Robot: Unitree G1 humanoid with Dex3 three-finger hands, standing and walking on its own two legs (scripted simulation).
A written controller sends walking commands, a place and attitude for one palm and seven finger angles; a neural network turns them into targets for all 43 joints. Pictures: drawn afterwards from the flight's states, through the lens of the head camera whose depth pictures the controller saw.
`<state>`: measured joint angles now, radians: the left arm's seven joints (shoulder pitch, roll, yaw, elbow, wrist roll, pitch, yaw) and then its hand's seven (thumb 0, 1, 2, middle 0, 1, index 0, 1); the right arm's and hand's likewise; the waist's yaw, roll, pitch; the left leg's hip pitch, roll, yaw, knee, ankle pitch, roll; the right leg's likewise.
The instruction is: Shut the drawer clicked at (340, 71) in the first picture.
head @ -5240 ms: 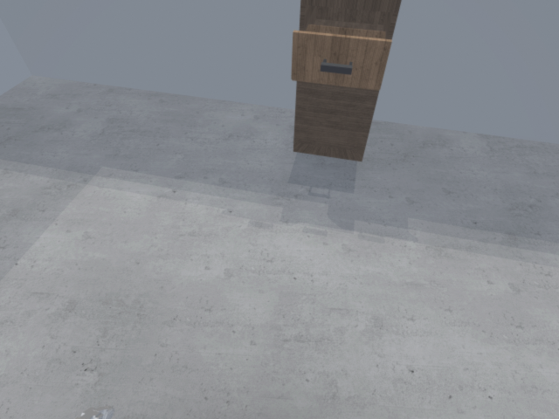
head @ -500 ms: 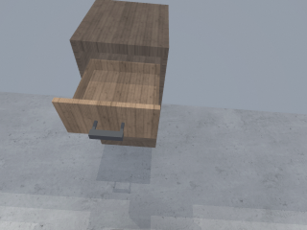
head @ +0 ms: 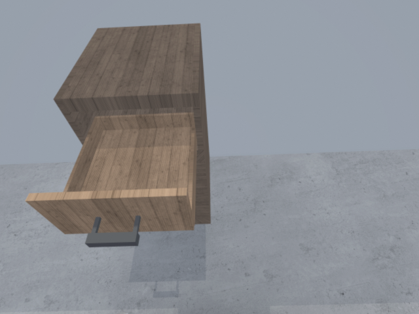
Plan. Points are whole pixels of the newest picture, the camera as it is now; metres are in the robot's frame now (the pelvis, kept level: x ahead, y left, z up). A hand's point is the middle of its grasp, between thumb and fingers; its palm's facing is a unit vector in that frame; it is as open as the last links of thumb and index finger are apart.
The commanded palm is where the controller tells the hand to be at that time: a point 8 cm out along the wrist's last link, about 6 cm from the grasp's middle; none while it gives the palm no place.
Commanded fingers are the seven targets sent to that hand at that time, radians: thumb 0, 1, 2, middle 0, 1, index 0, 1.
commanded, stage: come to a stop and stand still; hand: left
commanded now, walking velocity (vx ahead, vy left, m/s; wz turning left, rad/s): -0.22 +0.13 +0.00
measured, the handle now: (115, 230) +0.31 +0.25 -0.09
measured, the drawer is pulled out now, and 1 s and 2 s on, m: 0.29 0.29 0.29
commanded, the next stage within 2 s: look again from close up in 1.90 s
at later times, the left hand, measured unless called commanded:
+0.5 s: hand out of the picture +0.00 +0.28 -0.17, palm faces +0.04 -0.97 -0.26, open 7.4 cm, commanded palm none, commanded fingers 0.00 0.90 0.90 -0.20 -0.30 -0.20 -0.30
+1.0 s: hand out of the picture +0.00 +0.25 -0.17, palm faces +0.00 -0.98 -0.20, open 7.4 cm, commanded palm none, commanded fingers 0.00 0.90 0.90 -0.20 -0.30 -0.20 -0.30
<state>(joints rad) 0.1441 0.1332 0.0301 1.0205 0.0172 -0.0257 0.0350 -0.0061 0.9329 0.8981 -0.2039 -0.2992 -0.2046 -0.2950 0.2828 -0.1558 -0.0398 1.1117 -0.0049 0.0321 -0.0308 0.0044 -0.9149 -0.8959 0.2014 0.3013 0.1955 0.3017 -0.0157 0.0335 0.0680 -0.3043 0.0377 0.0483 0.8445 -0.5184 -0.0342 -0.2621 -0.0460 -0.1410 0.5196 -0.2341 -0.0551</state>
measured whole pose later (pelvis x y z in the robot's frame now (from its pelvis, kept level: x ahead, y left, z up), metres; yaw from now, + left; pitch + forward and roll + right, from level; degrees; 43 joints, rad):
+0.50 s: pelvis -0.02 +0.09 -0.01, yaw -1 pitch -3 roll +0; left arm 0.32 0.20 0.00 0.97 0.03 0.04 0.02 0.01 0.91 0.90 -0.20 -0.30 -0.20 -0.29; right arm 0.23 -0.19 -0.01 0.89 -0.02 0.03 -0.01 0.00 -0.91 -0.90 0.20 0.30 0.20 0.30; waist 0.03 0.03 0.01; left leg -0.24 -0.04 0.11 0.58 -0.29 0.08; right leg -0.29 -0.06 -0.01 0.59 -0.25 0.00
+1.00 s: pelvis +0.00 +0.08 +0.00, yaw -1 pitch -1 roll +1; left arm 0.32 0.13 -0.02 1.08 0.02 0.00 0.03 0.01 0.91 0.90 -0.20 -0.30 -0.20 -0.29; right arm 0.34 -0.18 0.01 1.08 -0.01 -0.01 -0.02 0.00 -0.91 -0.90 0.20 0.30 0.20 0.30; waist 0.00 0.02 0.00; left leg -0.16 -0.05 0.10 0.41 -0.24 0.07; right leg -0.23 -0.03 0.05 0.47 -0.22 0.03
